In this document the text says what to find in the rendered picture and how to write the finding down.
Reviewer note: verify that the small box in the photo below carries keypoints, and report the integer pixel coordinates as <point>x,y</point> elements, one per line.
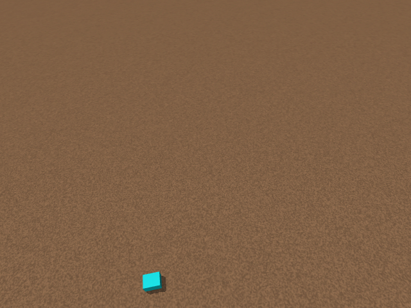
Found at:
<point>152,281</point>

